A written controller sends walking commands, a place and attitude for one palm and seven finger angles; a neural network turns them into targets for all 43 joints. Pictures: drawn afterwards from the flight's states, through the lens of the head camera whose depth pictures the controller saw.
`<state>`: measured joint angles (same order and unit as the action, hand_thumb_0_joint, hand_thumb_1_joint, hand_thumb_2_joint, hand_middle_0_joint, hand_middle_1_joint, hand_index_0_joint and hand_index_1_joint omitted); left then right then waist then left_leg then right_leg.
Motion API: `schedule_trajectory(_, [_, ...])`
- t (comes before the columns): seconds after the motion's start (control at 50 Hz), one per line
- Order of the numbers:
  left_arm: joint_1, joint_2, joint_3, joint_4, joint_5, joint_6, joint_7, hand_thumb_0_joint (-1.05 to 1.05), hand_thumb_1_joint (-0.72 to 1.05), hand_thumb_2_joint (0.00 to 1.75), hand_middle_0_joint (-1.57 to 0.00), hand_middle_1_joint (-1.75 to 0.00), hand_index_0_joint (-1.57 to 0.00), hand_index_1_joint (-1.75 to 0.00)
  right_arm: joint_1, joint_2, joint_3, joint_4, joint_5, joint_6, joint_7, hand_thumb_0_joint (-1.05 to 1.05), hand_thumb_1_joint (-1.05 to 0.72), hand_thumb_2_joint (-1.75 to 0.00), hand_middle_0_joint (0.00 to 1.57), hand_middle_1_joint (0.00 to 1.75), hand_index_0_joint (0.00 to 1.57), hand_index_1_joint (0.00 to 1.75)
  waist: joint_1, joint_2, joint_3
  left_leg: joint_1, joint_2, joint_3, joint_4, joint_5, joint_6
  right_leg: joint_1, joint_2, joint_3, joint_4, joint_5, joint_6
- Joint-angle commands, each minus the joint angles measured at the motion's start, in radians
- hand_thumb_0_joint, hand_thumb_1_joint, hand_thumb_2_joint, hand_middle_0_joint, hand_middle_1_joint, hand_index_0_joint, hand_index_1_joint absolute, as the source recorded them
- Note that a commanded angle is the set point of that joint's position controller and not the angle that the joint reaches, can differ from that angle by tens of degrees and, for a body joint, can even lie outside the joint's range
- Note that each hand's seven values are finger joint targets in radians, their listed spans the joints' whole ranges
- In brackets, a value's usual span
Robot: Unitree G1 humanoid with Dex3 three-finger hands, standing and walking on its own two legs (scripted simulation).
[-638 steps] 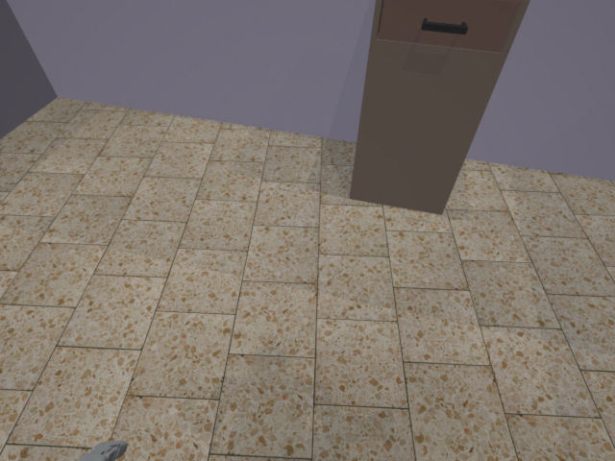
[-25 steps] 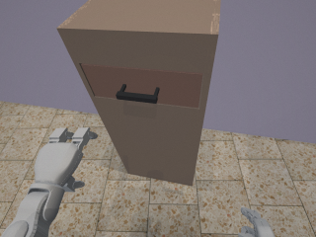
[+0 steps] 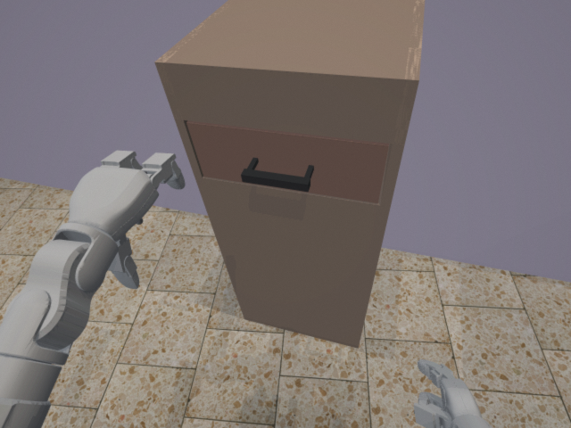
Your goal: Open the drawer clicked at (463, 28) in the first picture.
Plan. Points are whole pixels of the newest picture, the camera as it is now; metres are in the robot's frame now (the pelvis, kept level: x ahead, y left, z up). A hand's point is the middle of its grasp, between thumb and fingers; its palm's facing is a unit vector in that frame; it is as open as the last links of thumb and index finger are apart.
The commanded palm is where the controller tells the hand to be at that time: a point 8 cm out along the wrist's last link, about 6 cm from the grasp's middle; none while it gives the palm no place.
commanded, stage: raise the hand with hooked fingers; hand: left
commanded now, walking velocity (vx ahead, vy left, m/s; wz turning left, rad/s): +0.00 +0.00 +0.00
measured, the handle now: (278, 173) +0.55 +0.10 +0.04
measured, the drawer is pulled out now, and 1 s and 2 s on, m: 0.00 0.00 0.00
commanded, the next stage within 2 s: move the hooked fingers above the handle in 0.38 s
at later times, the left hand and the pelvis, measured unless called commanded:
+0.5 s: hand (139, 229) +0.30 +0.24 +0.15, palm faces +0.07 -0.04 -1.00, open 13.8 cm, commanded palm +0.27 +0.24 +0.21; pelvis -0.01 +0.00 +0.00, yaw +0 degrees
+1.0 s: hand (195, 211) +0.37 +0.19 +0.12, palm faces -0.01 -0.04 -1.00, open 13.8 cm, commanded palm +0.34 +0.19 +0.19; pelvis +0.00 -0.02 +0.00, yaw +0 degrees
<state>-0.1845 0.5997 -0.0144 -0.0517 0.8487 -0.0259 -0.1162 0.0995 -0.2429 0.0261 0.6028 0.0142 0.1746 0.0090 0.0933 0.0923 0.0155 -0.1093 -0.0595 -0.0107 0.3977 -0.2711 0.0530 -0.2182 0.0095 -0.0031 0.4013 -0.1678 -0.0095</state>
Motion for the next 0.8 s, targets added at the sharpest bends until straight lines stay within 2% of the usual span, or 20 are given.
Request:
schedule_trajectory(0.0, [-0.27, 0.223, 0.163, -0.107, -0.031, -0.017, -0.005, 0.0, -0.5, 0.3, -0.3, -1.2, -0.3, -1.2, -0.088, -0.131, -0.047, -0.15, -0.002, -0.041, -0.002, 0.0, -0.9, -0.9, 0.2, 0.3, 0.2, 0.3, -0.012, -0.074, -0.209, -0.07, 0.048, -0.005, -0.074, 0.331, -0.043, 0.2, -0.01, 0.007, -0.02, 0.167, -0.035])
schedule_trajectory(0.02, [-0.233, 0.208, 0.167, -0.1, -0.044, -0.02, -0.016, 0.0, -0.5, 0.3, -0.3, -1.2, -0.3, -1.2, -0.093, -0.135, -0.047, -0.157, 0.003, -0.042, 0.004, 0.0, -0.9, -0.9, 0.2, 0.3, 0.2, 0.3, -0.012, -0.071, -0.205, -0.075, 0.053, -0.011, -0.076, 0.331, -0.045, 0.202, -0.006, 0.007, -0.022, 0.167, -0.036])
schedule_trajectory(0.04, [-0.237, 0.207, 0.156, -0.108, -0.041, -0.027, -0.026, 0.0, -0.5, 0.3, -0.3, -1.2, -0.3, -1.2, -0.087, -0.133, -0.046, -0.154, 0.001, -0.04, 0.008, 0.0, -0.9, -0.9, 0.2, 0.3, 0.2, 0.3, -0.008, -0.078, -0.217, -0.079, 0.052, -0.005, -0.078, 0.333, -0.046, 0.206, -0.012, 0.003, -0.017, 0.162, -0.035])
schedule_trajectory(0.06, [-0.232, 0.203, 0.153, -0.113, -0.047, -0.034, -0.031, 0.0, -0.5, 0.3, -0.3, -1.2, -0.3, -1.2, -0.085, -0.137, -0.049, -0.158, 0.001, -0.039, 0.01, 0.0, -0.9, -0.9, 0.2, 0.3, 0.2, 0.3, -0.009, -0.086, -0.2, -0.091, 0.053, -0.006, -0.083, 0.317, -0.047, 0.197, -0.011, 0.001, -0.019, 0.15, -0.034])
schedule_trajectory(0.1, [-0.25, 0.214, 0.161, -0.16, -0.046, -0.058, -0.029, 0.0, -0.5, 0.3, -0.3, -1.2, -0.3, -1.2, -0.086, -0.139, -0.053, -0.166, 0.0, -0.042, 0.011, 0.0, -0.9, -0.9, 0.2, 0.3, 0.2, 0.3, -0.006, -0.068, -0.206, -0.093, 0.054, -0.007, -0.086, 0.294, -0.045, 0.189, -0.009, 0.002, -0.017, 0.123, -0.034])
schedule_trajectory(0.14, [-0.276, 0.232, 0.181, -0.204, -0.043, -0.087, -0.012, 0.0, -0.5, 0.3, -0.3, -1.2, -0.3, -1.2, -0.082, -0.136, -0.054, -0.167, -0.007, -0.052, 0.012, 0.0, -0.9, -0.9, 0.2, 0.3, 0.2, 0.3, 0.0, -0.048, -0.242, -0.085, 0.052, -0.015, -0.087, 0.272, -0.043, 0.198, -0.008, 0.005, -0.014, 0.095, -0.034])
schedule_trajectory(0.22, [-0.299, 0.287, 0.254, -0.245, -0.043, -0.122, 0.051, 0.0, -0.5, 0.3, -0.3, -1.2, -0.3, -1.2, -0.073, -0.138, -0.063, -0.155, -0.008, -0.068, 0.008, 0.0, -0.9, -0.9, 0.2, 0.3, 0.2, 0.3, 0.01, 0.015, -0.264, -0.073, 0.054, -0.031, -0.083, 0.294, -0.057, 0.195, 0.0, 0.01, -0.008, 0.098, -0.038])
schedule_trajectory(0.32, [-0.286, 0.243, 0.221, -0.153, -0.042, -0.084, 0.089, 0.0, -0.5, 0.3, -0.3, -1.2, -0.3, -1.2, -0.074, -0.137, -0.065, -0.135, 0.005, -0.062, 0.007, 0.0, -0.9, -0.9, 0.2, 0.3, 0.2, 0.3, -0.001, -0.028, -0.213, -0.099, 0.051, -0.023, -0.092, 0.241, -0.056, 0.164, -0.003, 0.01, -0.021, 0.055, -0.037])
schedule_trajectory(0.38, [-0.295, 0.223, 0.173, -0.158, -0.025, -0.062, 0.079, 0.0, -0.5, 0.3, -0.3, -1.2, -0.3, -1.2, -0.078, -0.14, -0.065, -0.133, 0.003, -0.06, 0.004, 0.0, -0.9, -0.9, 0.2, 0.3, 0.2, 0.3, -0.006, -0.018, -0.231, -0.094, 0.048, -0.017, -0.092, 0.238, -0.052, 0.172, -0.008, 0.009, -0.019, 0.057, -0.037])
schedule_trajectory(0.44, [-0.275, 0.206, 0.148, -0.165, -0.026, -0.048, 0.049, 0.0, -0.5, 0.3, -0.3, -1.2, -0.3, -1.2, -0.082, -0.137, -0.06, -0.139, 0.001, -0.061, 0.003, 0.0, -0.9, -0.9, 0.2, 0.3, 0.2, 0.3, -0.011, -0.042, -0.25, -0.08, 0.046, -0.013, -0.082, 0.272, -0.048, 0.19, -0.012, 0.01, -0.018, 0.094, -0.035])
schedule_trajectory(0.46, [-0.266, 0.219, 0.16, -0.175, -0.028, -0.051, 0.043, 0.0, -0.5, 0.3, -0.3, -1.2, -0.3, -1.2, -0.078, -0.139, -0.063, -0.137, 0.001, -0.058, 0.002, 0.0, -0.9, -0.9, 0.2, 0.3, 0.2, 0.3, -0.012, -0.05, -0.24, -0.081, 0.047, -0.013, -0.085, 0.271, -0.047, 0.19, -0.009, 0.011, -0.022, 0.099, -0.035])
schedule_trajectory(0.5, [-0.286, 0.209, 0.147, -0.146, -0.025, -0.053, 0.033, 0.0, -0.5, 0.3, -0.3, -1.2, -0.3, -1.2, -0.078, -0.14, -0.059, -0.134, 0.001, -0.055, -0.004, 0.0, -0.9, -0.9, 0.2, 0.3, 0.2, 0.3, -0.02, -0.072, -0.221, -0.092, 0.044, -0.004, -0.082, 0.256, -0.041, 0.173, -0.01, 0.01, -0.028, 0.098, -0.032])
schedule_trajectory(0.54, [-0.346, 0.177, 0.109, -0.143, -0.021, -0.067, 0.029, 0.0, -0.5, 0.3, -0.3, -1.2, -0.3, -1.2, -0.075, -0.134, -0.056, -0.13, 0.0, -0.058, -0.007, 0.0, -0.9, -0.9, 0.2, 0.3, 0.2, 0.3, -0.03, -0.078, -0.22, -0.089, 0.045, -0.005, -0.081, 0.247, -0.042, 0.154, -0.01, 0.006, -0.029, 0.084, -0.03])
schedule_trajectory(0.58, [-0.361, 0.207, 0.139, -0.12, -0.02, -0.079, 0.043, 0.0, -0.5, 0.3, -0.3, -1.2, -0.3, -1.2, -0.064, -0.134, -0.058, -0.128, -0.002, -0.059, -0.012, 0.0, -0.9, -0.9, 0.2, 0.3, 0.2, 0.3, -0.022, -0.078, -0.234, -0.09, 0.04, -0.003, -0.077, 0.238, -0.039, 0.161, -0.01, 0.012, -0.032, 0.085, -0.03])
schedule_trajectory(0.62, [-0.405, 0.213, 0.146, -0.07, -0.011, -0.08, 0.058, 0.0, -0.5, 0.3, -0.3, -1.2, -0.3, -1.2, -0.064, -0.133, -0.053, -0.12, 0.001, -0.057, -0.015, 0.0, -0.9, -0.9, 0.2, 0.3, 0.2, 0.3, -0.025, -0.073, -0.23, -0.106, 0.039, -0.004, -0.072, 0.228, -0.04, 0.155, -0.009, 0.016, -0.033, 0.081, -0.03])
schedule_trajectory(0.64, [-0.437, 0.221, 0.148, -0.042, -0.003, -0.083, 0.065, 0.0, -0.5, 0.3, -0.3, -1.2, -0.3, -1.2, -0.054, -0.13, -0.054, -0.111, -0.003, -0.056, -0.017, 0.0, -0.9, -0.9, 0.2, 0.3, 0.2, 0.3, -0.026, -0.097, -0.242, -0.112, 0.036, 0.003, -0.069, 0.226, -0.037, 0.161, -0.016, 0.018, -0.031, 0.078, -0.028])
schedule_trajectory(0.68, [-0.458, 0.217, 0.141, -0.012, 0.004, -0.084, 0.077, 0.0, -0.5, 0.3, -0.3, -1.2, -0.3, -1.2, -0.054, -0.128, -0.054, -0.112, 0.0, -0.05, -0.02, 0.0, -0.9, -0.9, 0.2, 0.3, 0.2, 0.3, -0.025, -0.075, -0.254, -0.118, 0.033, 0.006, -0.066, 0.229, -0.037, 0.166, -0.018, 0.021, -0.026, 0.09, -0.03])
schedule_trajectory(0.72, [-0.488, 0.216, 0.137, -0.015, 0.008, -0.082, 0.087, 0.0, -0.5, 0.3, -0.3, -1.2, -0.3, -1.2, -0.059, -0.126, -0.056, -0.119, 0.002, -0.05, -0.017, 0.0, -0.9, -0.9, 0.2, 0.3, 0.2, 0.3, -0.024, -0.04, -0.299, -0.113, 0.031, 0.008, -0.054, 0.255, -0.038, 0.186, -0.018, 0.031, -0.017, 0.122, -0.032])
schedule_trajectory(0.74, [-0.507, 0.195, 0.111, -0.005, 0.013, -0.08, 0.087, 0.0, -0.5, 0.3, -0.3, -1.2, -0.3, -1.2, -0.05, -0.122, -0.055, -0.114, -0.003, -0.049, -0.016, 0.0, -0.9, -0.9, 0.2, 0.3, 0.2, 0.3, -0.025, -0.047, -0.319, -0.11, 0.029, 0.009, -0.051, 0.267, -0.038, 0.194, -0.023, 0.026, -0.01, 0.136, -0.031])
schedule_trajectory(0.78, [-0.486, 0.196, 0.113, 0.02, 0.018, -0.075, 0.086, 0.0, -0.5, 0.3, -0.3, -1.2, -0.3, -1.2, -0.044, -0.127, -0.059, -0.116, -0.002, -0.042, -0.017, 0.0, -0.9, -0.9, 0.2, 0.3, 0.2, 0.3, -0.024, -0.068, -0.324, -0.12, 0.028, 0.014, -0.045, 0.295, -0.037, 0.204, -0.022, 0.026, -0.001, 0.178, -0.032])
